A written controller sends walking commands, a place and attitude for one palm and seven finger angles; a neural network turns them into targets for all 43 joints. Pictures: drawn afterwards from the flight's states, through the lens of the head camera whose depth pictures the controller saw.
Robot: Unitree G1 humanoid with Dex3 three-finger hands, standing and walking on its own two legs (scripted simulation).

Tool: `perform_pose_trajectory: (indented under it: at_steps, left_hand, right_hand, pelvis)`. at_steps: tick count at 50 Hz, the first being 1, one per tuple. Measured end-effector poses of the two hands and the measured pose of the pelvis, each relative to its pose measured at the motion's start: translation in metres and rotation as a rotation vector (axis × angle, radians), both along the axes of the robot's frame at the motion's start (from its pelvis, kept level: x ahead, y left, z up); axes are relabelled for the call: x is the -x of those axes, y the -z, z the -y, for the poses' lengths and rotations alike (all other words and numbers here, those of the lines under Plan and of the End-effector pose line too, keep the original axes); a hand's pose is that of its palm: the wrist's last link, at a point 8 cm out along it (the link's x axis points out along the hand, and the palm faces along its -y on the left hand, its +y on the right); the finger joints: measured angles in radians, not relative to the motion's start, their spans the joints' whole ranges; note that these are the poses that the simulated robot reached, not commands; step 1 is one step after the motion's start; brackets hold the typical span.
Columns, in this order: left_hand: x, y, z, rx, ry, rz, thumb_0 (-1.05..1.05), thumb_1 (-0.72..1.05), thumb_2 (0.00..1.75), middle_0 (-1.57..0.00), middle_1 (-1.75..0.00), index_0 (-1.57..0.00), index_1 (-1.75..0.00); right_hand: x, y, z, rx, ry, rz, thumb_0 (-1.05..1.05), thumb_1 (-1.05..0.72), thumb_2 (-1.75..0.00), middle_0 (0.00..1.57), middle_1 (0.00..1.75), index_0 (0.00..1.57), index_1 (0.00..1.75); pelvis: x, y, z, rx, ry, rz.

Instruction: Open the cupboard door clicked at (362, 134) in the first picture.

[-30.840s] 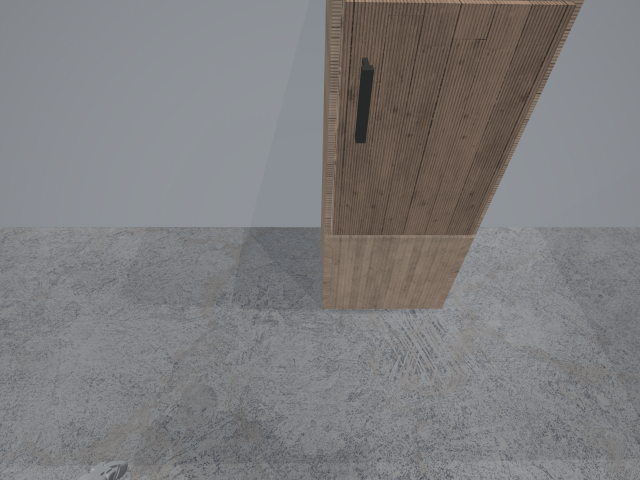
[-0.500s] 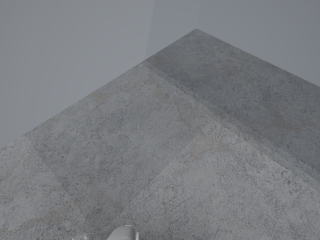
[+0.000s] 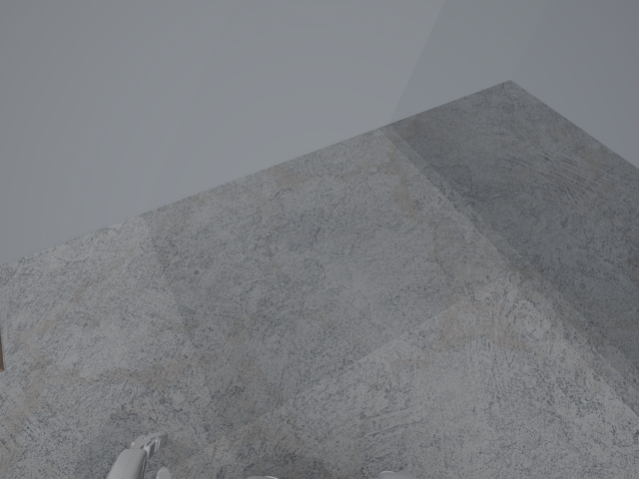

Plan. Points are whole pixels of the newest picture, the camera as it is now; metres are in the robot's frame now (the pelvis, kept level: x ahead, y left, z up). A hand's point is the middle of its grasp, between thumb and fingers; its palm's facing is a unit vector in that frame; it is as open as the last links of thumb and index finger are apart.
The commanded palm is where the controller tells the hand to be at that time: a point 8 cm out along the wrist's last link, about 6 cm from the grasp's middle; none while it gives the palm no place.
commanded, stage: turn to face it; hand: left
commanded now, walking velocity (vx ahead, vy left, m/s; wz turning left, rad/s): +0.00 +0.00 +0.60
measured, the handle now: out of the picture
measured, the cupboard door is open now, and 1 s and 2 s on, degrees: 40 40 40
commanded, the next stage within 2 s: take the last steps up to it in 1.78 s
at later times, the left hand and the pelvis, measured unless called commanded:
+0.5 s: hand out of the picture -0.03 +0.24 -0.19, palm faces +0.35 -0.90 -0.25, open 7.4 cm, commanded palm none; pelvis +0.00 +0.02 -0.02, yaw +19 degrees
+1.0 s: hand out of the picture +0.00 +0.19 -0.16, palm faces +0.58 -0.78 -0.25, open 7.4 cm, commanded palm none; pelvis +0.04 -0.01 +0.00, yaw +37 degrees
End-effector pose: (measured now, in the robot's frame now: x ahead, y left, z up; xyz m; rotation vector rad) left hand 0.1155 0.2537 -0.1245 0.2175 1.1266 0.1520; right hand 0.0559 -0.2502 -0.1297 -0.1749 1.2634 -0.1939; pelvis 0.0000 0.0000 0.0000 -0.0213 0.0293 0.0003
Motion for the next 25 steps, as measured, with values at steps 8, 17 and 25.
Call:
perform_pose_trajectory:
  at_steps: [8, 17, 25]
  left_hand:
    - [0.037, -0.006, 0.025, -0.019, -0.093, 0.004, 0.01, 0.90, 0.89, -0.20, -0.30, -0.20, -0.30]
    - [0.107, 0.009, 0.019, 0.035, -0.261, -0.100, 0.01, 0.90, 0.89, -0.21, -0.30, -0.20, -0.30]
    - [0.164, 0.036, -0.024, 0.040, -0.412, -0.195, 0.01, 0.90, 0.89, -0.20, -0.30, -0.20, -0.30]
  right_hand:
    - [-0.019, 0.016, 0.024, -0.029, -0.069, -0.041, 0.01, -0.91, -0.90, 0.20, 0.30, 0.20, 0.30]
    - [-0.081, 0.002, 0.000, -0.007, -0.244, -0.014, 0.01, -0.91, -0.90, 0.20, 0.30, 0.20, 0.30]
    - [-0.140, -0.007, -0.054, 0.040, -0.406, 0.134, 0.01, -0.91, -0.90, 0.20, 0.30, 0.20, 0.30]
  pelvis:
    - [0.000, 0.003, 0.019, -0.032, -0.113, 0.021]
    - [-0.005, 0.000, 0.011, -0.061, -0.247, 0.023]
    - [-0.004, 0.016, -0.016, -0.028, -0.332, 0.017]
